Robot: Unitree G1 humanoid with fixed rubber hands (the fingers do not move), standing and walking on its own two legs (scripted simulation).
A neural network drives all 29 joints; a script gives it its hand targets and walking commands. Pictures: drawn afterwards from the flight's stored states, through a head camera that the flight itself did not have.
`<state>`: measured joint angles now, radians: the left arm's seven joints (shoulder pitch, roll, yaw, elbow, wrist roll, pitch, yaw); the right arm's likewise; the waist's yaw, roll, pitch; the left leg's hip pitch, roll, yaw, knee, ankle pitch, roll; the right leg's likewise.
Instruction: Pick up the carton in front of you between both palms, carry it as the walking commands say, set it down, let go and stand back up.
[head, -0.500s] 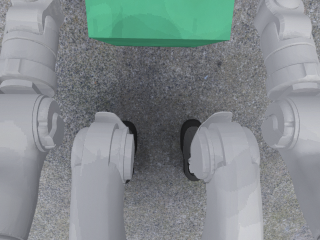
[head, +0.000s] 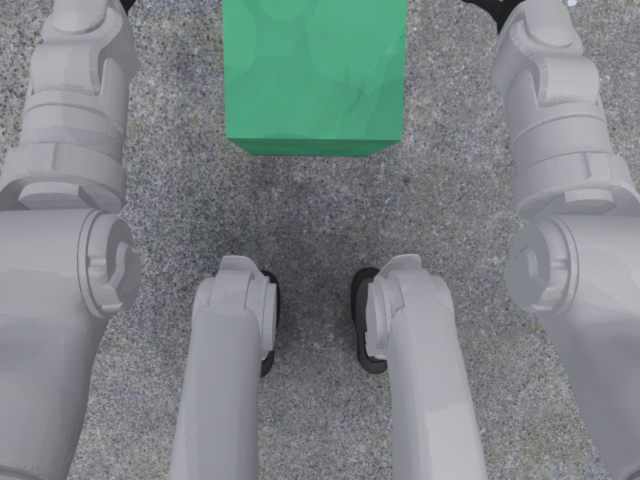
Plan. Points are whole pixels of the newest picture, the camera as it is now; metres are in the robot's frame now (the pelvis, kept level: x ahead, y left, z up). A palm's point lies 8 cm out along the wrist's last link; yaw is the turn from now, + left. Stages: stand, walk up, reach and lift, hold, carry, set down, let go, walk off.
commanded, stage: set down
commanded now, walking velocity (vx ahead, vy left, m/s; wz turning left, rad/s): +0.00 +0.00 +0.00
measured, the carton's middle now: (312, 80) +0.55 +0.01 -0.33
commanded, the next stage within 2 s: let go in 0.58 s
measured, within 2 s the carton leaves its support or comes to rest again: neither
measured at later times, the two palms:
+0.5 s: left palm out of the picture +0.57 +0.21 +0.04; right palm out of the picture +0.56 -0.19 +0.04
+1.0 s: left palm out of the picture +0.46 +0.23 +0.14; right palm out of the picture +0.46 -0.21 +0.14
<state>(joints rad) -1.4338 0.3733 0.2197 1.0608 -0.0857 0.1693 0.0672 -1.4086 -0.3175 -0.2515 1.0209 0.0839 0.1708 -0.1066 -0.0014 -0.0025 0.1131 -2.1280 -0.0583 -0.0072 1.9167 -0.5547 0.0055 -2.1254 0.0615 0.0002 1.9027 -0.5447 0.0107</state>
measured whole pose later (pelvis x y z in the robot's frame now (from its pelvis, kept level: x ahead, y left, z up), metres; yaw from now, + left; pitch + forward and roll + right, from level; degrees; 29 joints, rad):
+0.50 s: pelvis +0.02 +0.00 +0.14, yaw +1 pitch +48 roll +0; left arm -1.27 0.35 0.28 0.93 -0.03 0.19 0.00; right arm -1.24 -0.28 -0.29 0.88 0.04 0.20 -0.06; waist -0.01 0.00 -0.03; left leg -1.78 -0.06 -0.03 1.37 -0.41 0.00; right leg -1.78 0.06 0.03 1.36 -0.41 0.01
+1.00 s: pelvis +0.07 +0.00 +0.26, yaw +1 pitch +37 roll +0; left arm -0.62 0.22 0.24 0.68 0.07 0.10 -0.04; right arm -0.60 -0.20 -0.23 0.65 -0.07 0.10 0.02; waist 0.00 0.00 -0.05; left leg -1.18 -0.05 -0.05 0.82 -0.28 0.01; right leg -1.18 0.05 0.04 0.82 -0.28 0.00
